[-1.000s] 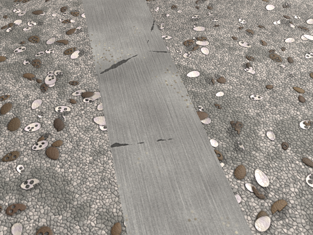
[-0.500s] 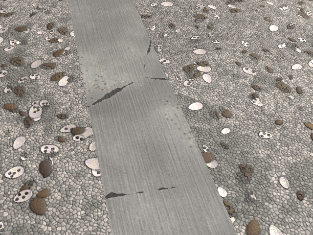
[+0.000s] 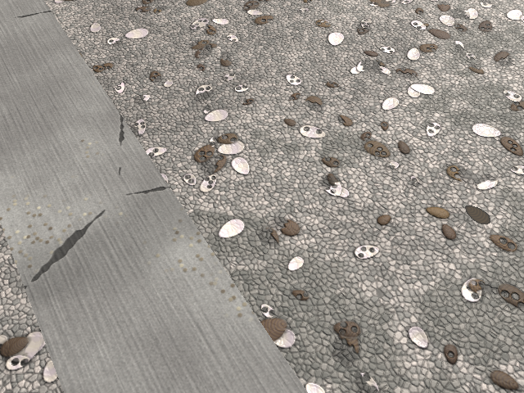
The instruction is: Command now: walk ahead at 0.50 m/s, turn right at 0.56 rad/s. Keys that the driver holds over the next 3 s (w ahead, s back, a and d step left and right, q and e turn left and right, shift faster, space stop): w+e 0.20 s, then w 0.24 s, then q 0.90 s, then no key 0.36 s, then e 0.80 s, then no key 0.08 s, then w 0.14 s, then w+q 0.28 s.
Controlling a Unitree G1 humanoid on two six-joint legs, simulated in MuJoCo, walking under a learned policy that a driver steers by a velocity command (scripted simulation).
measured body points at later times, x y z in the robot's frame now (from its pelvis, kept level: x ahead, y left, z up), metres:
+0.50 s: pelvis +0.29 +0.04 +0.00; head +0.32 +0.05 +0.45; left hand +0.45 +0.29 -0.12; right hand +0.34 -0.24 -0.11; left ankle +0.34 +0.13 -0.74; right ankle +0.20 -0.08 -0.65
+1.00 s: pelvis +0.42 -0.01 +0.00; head +0.46 -0.02 +0.45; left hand +0.57 +0.26 -0.09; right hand +0.54 -0.30 -0.11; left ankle +0.41 +0.13 -0.67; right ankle +0.48 -0.12 -0.74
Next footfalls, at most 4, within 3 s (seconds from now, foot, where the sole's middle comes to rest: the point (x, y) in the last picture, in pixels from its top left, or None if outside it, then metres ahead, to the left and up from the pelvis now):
0.32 left None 0.38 0.12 -0.77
0.76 right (337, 361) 0.52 -0.12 -0.77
1.18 left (232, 386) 0.46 0.14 -0.77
1.64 right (324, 361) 0.52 -0.09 -0.77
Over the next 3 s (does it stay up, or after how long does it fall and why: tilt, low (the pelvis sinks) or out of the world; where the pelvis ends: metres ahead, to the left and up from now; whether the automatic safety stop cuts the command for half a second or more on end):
stays up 0.54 -0.03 0.01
